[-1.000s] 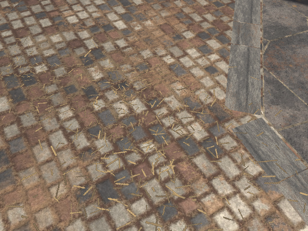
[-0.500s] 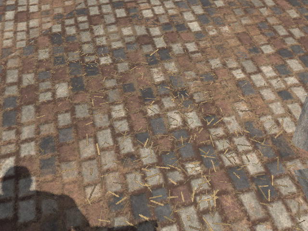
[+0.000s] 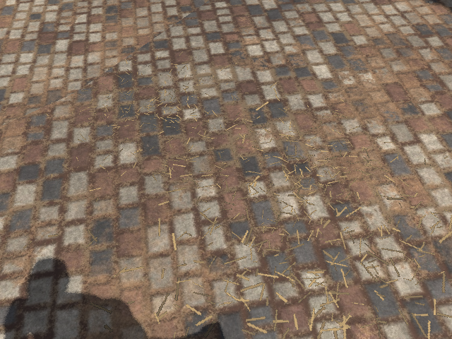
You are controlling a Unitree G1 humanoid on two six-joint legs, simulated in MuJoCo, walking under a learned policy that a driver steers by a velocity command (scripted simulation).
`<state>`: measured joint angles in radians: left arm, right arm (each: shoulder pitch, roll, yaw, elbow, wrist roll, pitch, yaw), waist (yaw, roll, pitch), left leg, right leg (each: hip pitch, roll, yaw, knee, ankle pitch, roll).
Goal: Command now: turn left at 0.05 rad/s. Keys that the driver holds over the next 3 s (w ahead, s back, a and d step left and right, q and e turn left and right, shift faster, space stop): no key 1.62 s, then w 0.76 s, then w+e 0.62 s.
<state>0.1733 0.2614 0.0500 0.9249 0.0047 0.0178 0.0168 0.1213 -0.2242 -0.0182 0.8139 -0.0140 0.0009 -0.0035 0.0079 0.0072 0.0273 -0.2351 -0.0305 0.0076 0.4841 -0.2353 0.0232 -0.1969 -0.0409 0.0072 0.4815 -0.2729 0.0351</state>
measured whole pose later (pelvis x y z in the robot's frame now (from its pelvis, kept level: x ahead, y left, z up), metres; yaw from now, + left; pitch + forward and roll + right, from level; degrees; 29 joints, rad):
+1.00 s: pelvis +0.00 -0.01 +0.00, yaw -1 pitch -1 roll +0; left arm 0.23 0.21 0.01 1.12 0.00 0.00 0.04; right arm 0.20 -0.21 -0.02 1.10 0.00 0.01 -0.04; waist 0.00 0.00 0.04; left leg -0.21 0.00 0.00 0.47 -0.24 0.00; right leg -0.17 -0.01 0.01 0.46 -0.27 0.01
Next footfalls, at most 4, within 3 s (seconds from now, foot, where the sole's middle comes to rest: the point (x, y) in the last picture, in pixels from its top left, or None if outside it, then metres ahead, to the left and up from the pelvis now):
2.32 left None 0.45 0.07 -0.77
2.88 right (304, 271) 0.73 -0.20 -0.77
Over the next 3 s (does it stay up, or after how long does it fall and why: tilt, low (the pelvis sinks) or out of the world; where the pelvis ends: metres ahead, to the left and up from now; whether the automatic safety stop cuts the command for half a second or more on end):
stays up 0.65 -0.11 -0.01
